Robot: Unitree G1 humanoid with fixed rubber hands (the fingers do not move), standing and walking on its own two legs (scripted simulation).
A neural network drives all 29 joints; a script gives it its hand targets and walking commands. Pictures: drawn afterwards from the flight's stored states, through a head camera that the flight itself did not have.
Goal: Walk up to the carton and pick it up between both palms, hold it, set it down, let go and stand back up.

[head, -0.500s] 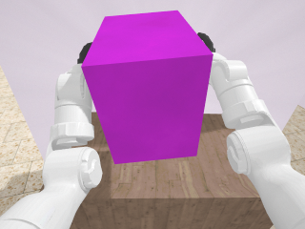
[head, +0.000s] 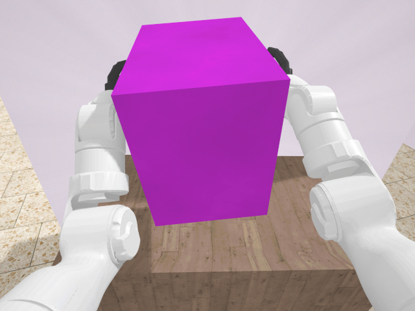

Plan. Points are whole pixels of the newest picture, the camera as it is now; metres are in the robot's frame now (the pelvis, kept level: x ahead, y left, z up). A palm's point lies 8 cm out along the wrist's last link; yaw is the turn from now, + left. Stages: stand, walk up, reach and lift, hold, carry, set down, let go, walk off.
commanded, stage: hold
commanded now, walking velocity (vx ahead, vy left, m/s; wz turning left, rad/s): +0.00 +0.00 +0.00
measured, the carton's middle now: (201, 114) +0.37 +0.00 +0.26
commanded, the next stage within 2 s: none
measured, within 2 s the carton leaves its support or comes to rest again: neither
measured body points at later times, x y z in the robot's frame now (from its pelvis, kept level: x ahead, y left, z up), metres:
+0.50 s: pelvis +0.00 +0.00 +0.00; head -0.10 +0.02 +0.44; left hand +0.38 +0.15 +0.29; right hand +0.38 -0.15 +0.32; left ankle +0.01 +0.12 -0.75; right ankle +0.00 -0.11 -0.75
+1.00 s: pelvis +0.00 +0.00 +0.00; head -0.09 +0.02 +0.44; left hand +0.39 +0.15 +0.28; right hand +0.38 -0.15 +0.30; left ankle +0.01 +0.12 -0.75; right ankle +0.00 -0.11 -0.75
